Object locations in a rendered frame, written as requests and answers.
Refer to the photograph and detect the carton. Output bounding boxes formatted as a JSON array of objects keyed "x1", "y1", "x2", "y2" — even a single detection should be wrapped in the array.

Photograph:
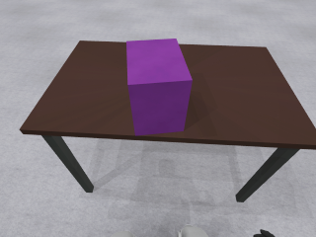
[{"x1": 126, "y1": 39, "x2": 193, "y2": 136}]

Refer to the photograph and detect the table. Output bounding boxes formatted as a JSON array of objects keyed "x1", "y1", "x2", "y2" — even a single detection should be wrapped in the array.
[{"x1": 20, "y1": 40, "x2": 316, "y2": 202}]

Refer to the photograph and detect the right robot thigh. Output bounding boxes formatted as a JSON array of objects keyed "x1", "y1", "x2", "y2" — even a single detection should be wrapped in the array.
[{"x1": 177, "y1": 226, "x2": 208, "y2": 237}]

